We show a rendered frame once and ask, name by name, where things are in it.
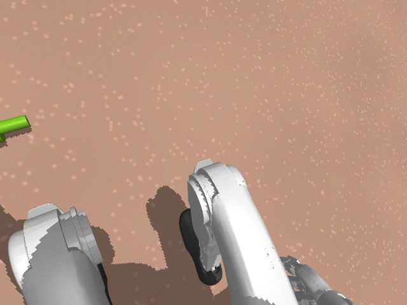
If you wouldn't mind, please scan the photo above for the bottle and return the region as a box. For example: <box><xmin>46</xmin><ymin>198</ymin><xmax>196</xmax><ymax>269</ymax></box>
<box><xmin>0</xmin><ymin>115</ymin><xmax>30</xmax><ymax>143</ymax></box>

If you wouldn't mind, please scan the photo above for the right robot foot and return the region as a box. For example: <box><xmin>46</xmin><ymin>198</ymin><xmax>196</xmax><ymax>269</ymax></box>
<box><xmin>179</xmin><ymin>208</ymin><xmax>222</xmax><ymax>285</ymax></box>

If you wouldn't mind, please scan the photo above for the right robot hand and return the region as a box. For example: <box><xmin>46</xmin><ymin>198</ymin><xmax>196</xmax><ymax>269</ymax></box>
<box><xmin>280</xmin><ymin>255</ymin><xmax>332</xmax><ymax>305</ymax></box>

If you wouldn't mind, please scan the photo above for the left robot foot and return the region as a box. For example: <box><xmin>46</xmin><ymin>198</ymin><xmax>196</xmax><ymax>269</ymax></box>
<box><xmin>97</xmin><ymin>263</ymin><xmax>113</xmax><ymax>305</ymax></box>

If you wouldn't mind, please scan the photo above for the right robot arm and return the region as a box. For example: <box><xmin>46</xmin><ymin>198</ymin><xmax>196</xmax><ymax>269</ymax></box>
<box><xmin>317</xmin><ymin>290</ymin><xmax>355</xmax><ymax>305</ymax></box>

